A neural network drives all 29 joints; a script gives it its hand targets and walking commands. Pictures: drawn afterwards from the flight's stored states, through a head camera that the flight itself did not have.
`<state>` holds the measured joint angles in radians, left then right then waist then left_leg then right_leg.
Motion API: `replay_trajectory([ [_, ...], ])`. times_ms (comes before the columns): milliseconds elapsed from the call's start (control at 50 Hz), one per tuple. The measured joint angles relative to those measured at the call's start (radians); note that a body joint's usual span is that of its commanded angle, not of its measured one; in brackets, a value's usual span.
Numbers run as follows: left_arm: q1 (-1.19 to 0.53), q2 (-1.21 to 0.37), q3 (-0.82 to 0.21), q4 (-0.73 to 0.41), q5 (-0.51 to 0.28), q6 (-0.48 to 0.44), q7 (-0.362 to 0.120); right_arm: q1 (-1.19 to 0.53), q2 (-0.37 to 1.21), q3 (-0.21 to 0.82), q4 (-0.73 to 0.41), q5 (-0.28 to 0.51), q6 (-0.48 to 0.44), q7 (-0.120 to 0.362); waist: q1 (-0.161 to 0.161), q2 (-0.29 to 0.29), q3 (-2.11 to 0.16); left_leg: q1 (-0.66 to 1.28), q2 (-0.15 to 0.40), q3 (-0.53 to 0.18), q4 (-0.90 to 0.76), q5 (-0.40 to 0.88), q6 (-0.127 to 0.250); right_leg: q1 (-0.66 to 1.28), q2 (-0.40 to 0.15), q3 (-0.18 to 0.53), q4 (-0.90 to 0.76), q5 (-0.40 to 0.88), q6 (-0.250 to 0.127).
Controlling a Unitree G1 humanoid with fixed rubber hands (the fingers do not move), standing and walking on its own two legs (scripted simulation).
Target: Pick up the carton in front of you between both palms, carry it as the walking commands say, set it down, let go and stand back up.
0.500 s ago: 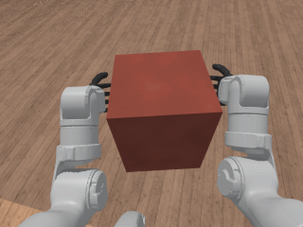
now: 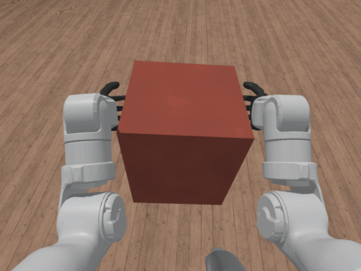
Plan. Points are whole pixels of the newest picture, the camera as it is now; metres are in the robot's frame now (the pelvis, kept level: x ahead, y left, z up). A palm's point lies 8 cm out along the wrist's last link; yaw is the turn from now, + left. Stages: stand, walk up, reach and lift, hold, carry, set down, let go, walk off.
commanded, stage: carry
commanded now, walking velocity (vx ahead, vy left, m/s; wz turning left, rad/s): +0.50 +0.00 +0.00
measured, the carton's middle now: (181, 137) +0.38 -0.01 +0.09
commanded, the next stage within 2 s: none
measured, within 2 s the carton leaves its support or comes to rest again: neither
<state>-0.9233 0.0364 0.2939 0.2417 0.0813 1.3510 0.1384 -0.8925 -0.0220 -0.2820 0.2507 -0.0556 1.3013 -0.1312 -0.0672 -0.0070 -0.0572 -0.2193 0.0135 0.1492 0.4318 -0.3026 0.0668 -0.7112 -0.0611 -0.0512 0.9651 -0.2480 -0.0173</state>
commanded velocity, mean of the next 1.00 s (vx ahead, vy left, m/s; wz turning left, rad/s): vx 0.48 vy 0.00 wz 0.00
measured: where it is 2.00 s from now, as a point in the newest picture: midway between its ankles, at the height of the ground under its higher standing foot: (169, 153)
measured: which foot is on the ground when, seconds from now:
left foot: down 0.00-0.20, up 0.22-0.66, down 0.68-1.00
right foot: up 0.00-0.16, down 0.18-0.70, up 0.72-1.00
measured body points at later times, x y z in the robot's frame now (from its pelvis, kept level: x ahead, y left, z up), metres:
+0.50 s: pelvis +0.35 -0.04 +0.01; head +0.38 -0.06 +0.46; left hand +0.65 +0.12 +0.07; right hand +0.67 -0.18 +0.06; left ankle +0.45 +0.11 -0.68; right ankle +0.28 -0.10 -0.74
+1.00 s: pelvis +0.69 +0.00 +0.01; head +0.64 +0.02 +0.46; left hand +0.96 +0.15 +0.10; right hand +0.96 -0.15 +0.11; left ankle +0.63 +0.07 -0.74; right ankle +0.81 -0.17 -0.68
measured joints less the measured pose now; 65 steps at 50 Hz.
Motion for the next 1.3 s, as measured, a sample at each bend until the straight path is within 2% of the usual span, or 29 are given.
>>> replay_trajectory([
  [80,0.032,-0.007,0.008,0.042,0.004,-0.029,-0.002,0.028,0.02,-0.008,0.04,-0.02,-0.026,0.002,0.019,-0.007,-0.025,0.119,0.0,-0.005,-0.058,-0.061,-0.03,0.028,0.006,-0.05,-0.266,0.134,-0.012],
  [140,0.073,-0.015,-0.001,0.072,0.005,-0.061,-0.007,0.068,0.032,-0.003,0.06,-0.037,-0.049,0.008,0.036,-0.002,-0.035,0.204,0.009,-0.012,-0.048,-0.136,-0.059,0.114,0.034,-0.108,-0.436,0.221,-0.032],
  [180,0.103,-0.029,-0.016,0.085,0.009,-0.088,-0.01,0.106,0.029,0.002,0.055,-0.04,-0.062,0.014,0.051,0.003,-0.037,0.201,0.025,-0.025,0.105,-0.203,-0.075,0.199,0.053,-0.141,-0.493,0.206,-0.049],
  [200,0.126,-0.042,-0.025,0.082,0.014,-0.107,-0.011,0.125,0.024,0.005,0.052,-0.039,-0.074,0.018,0.064,0.024,-0.031,0.148,0.044,-0.047,0.258,-0.189,-0.076,0.197,0.063,-0.152,-0.444,0.164,-0.069],
  [240,0.18,-0.066,-0.045,0.065,0.021,-0.131,-0.011,0.175,0.022,0.01,0.032,-0.035,-0.087,0.022,0.082,0.029,-0.007,-0.001,0.023,-0.112,0.58,-0.166,-0.075,0.212,0.062,-0.158,-0.395,0.096,-0.097],
  [260,0.216,-0.076,-0.052,0.04,0.021,-0.137,-0.012,0.203,0.028,0.016,0.012,-0.034,-0.089,0.022,0.086,0.025,0.007,-0.072,0.013,-0.123,0.687,-0.146,-0.071,0.234,0.06,-0.157,-0.406,0.083,-0.098],
  [300,0.297,-0.092,-0.062,-0.035,0.015,-0.144,-0.012,0.259,0.049,0.031,-0.045,-0.042,-0.093,0.022,0.088,0.02,0.034,-0.193,0.016,-0.12,0.756,-0.089,-0.069,0.29,0.059,-0.154,-0.457,0.075,-0.094],
  [400,0.479,-0.149,-0.056,-0.254,0.015,-0.183,-0.015,0.417,0.12,0.058,-0.237,-0.055,-0.134,0.022,0.09,0.005,0.064,-0.372,0.055,-0.086,0.558,-0.01,-0.085,0.436,0.058,-0.137,-0.599,0.057,-0.085],
  [500,0.647,-0.196,-0.077,-0.427,0.022,-0.229,-0.045,0.596,0.186,0.09,-0.426,-0.067,-0.179,0.027,0.079,0.005,0.031,-0.429,0.064,-0.052,0.335,0.125,-0.094,0.595,0.056,-0.119,-0.7,0.004,-0.059],
  [560,0.704,-0.18,-0.132,-0.494,0.019,-0.229,-0.053,0.666,0.168,0.145,-0.511,-0.063,-0.174,0.027,0.074,0.008,-0.001,-0.412,0.053,-0.02,0.216,0.215,-0.085,0.698,0.057,-0.111,-0.738,-0.048,-0.039],
  [640,0.744,-0.173,-0.17,-0.554,0.024,-0.195,-0.056,0.709,0.159,0.168,-0.577,-0.056,-0.139,0.027,0.075,0.002,-0.056,-0.328,0.019,0.049,0.055,0.294,-0.054,0.819,0.049,-0.097,-0.732,-0.149,-0.007],
  [680,0.753,-0.17,-0.174,-0.57,0.029,-0.17,-0.056,0.707,0.159,0.171,-0.58,-0.054,-0.115,0.028,0.074,-0.004,-0.077,-0.246,-0.004,0.083,0.0,0.283,-0.024,0.83,0.033,-0.085,-0.596,-0.234,0.011],
  [700,0.751,-0.167,-0.167,-0.566,0.03,-0.158,-0.056,0.7,0.16,0.174,-0.563,-0.056,-0.11,0.028,0.067,-0.023,-0.085,-0.243,-0.013,0.095,0.045,0.252,0.01,0.782,0.007,-0.078,-0.446,-0.24,0.016],
  [740,0.747,-0.162,-0.154,-0.551,0.033,-0.133,-0.056,0.68,0.163,0.175,-0.523,-0.062,-0.093,0.028,0.056,-0.028,-0.089,-0.228,-0.01,0.105,0.102,0.17,0.043,0.612,0.01,-0.016,-0.065,-0.206,0.016],
  [760,0.745,-0.161,-0.152,-0.544,0.034,-0.122,-0.056,0.676,0.164,0.173,-0.512,-0.063,-0.084,0.028,0.053,-0.023,-0.087,-0.205,-0.007,0.106,0.095,0.149,0.046,0.526,0.018,0.002,0.082,-0.189,0.009],
  [800,0.743,-0.168,-0.151,-0.534,0.041,-0.108,-0.056,0.682,0.164,0.167,-0.506,-0.062,-0.072,0.028,0.049,-0.015,-0.087,-0.147,-0.006,0.104,0.046,0.139,0.033,0.381,0.011,0.006,0.213,-0.125,-0.001],
  [860,0.743,-0.173,-0.163,-0.521,0.05,-0.107,-0.056,0.695,0.161,0.157,-0.507,-0.06,-0.071,0.034,0.045,-0.008,-0.096,-0.06,-0.01,0.094,-0.039,0.132,0.029,0.227,-0.027,-0.006,0.157,-0.027,0.006],
  [980,0.738,-0.173,-0.172,-0.508,0.055,-0.115,-0.056,0.699,0.16,0.148,-0.503,-0.062,-0.081,0.041,0.052,0.003,-0.121,0.11,-0.01,0.071,-0.182,0.099,0.006,0.069,-0.082,-0.036,-0.13,0.133,0.05],
  [1040,0.737,-0.172,-0.172,-0.507,0.056,-0.118,-0.056,0.696,0.16,0.148,-0.499,-0.067,-0.085,0.047,0.061,0.002,-0.119,0.193,-0.004,0.065,-0.221,0.062,-0.014,0.047,-0.08,-0.06,-0.243,0.205,0.053],
  [1100,0.739,-0.17,-0.172,-0.514,0.054,-0.118,-0.055,0.692,0.161,0.152,-0.498,-0.073,-0.087,0.049,0.068,-0.002,-0.102,0.263,0.008,0.063,-0.216,-0.001,-0.041,0.066,-0.054,-0.098,-0.339,0.25,0.04],
  [1180,0.736,-0.17,-0.17,-0.524,0.05,-0.122,-0.055,0.687,0.162,0.154,-0.51,-0.077,-0.087,0.051,0.063,0.002,-0.067,0.318,0.033,0.054,-0.099,-0.139,-0.084,0.182,0.007,-0.171,-0.496,0.338,0.02],
  [1200,0.733,-0.174,-0.171,-0.521,0.051,-0.125,-0.054,0.689,0.161,0.15,-0.514,-0.076,-0.088,0.052,0.062,0.001,-0.061,0.306,0.041,0.045,-0.018,-0.179,-0.096,0.235,0.016,-0.187,-0.542,0.325,-0.009],
  [1220,0.726,-0.177,-0.177,-0.506,0.054,-0.137,-0.054,0.682,0.154,0.142,-0.508,-0.073,-0.091,0.053,0.066,0.025,-0.05,0.257,0.068,0.033,0.107,-0.185,-0.105,0.242,0.029,-0.199,-0.528,0.251,-0.053],
  [1240,0.713,-0.178,-0.182,-0.486,0.058,-0.147,-0.053,0.672,0.145,0.134,-0.5,-0.068,-0.093,0.054,0.068,0.045,-0.029,0.186,0.076,-0.006,0.259,-0.206,-0.113,0.236,0.035,-0.208,-0.496,0.205,-0.078],
  [1280,0.701,-0.18,-0.186,-0.464,0.06,-0.16,-0.053,0.669,0.139,0.125,-0.493,-0.064,-0.1,0.053,0.066,0.057,0.011,0.044,0.051,-0.074,0.491,-0.242,-0.114,0.25,0.027,-0.216,-0.489,0.181,-0.088],
  [1300,0.705,-0.18,-0.185,-0.466,0.058,-0.163,-0.053,0.675,0.145,0.124,-0.497,-0.066,-0.104,0.053,0.064,0.058,0.026,-0.009,0.043,-0.084,0.534,-0.243,-0.107,0.266,0.023,-0.217,-0.507,0.183,-0.084],
])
